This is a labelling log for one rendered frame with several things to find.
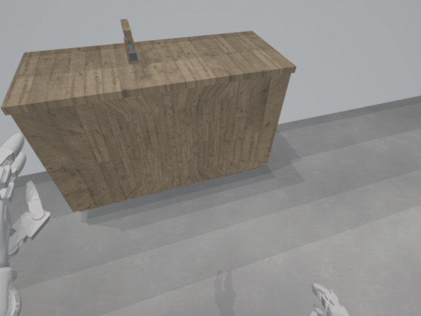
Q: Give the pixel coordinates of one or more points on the right robot hand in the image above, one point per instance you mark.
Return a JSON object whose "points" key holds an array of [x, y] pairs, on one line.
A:
{"points": [[330, 302]]}

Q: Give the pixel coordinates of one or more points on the left robot hand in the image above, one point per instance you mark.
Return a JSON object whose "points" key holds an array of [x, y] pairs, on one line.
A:
{"points": [[30, 223]]}

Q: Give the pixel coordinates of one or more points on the robot left forearm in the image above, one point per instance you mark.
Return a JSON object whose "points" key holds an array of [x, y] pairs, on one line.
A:
{"points": [[10, 299]]}

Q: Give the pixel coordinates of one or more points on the tap lever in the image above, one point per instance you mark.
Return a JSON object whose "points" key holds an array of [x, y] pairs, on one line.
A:
{"points": [[132, 53]]}

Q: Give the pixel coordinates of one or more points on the counter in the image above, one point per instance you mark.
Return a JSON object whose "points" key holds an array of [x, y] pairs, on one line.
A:
{"points": [[191, 109]]}

